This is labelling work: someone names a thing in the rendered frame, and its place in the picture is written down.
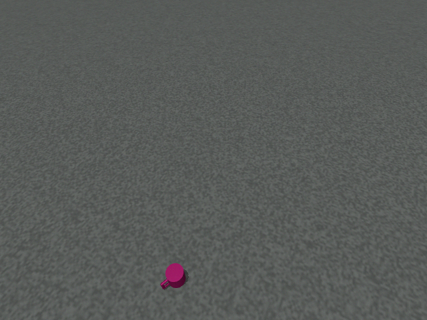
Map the mug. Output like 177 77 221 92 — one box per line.
160 263 185 289

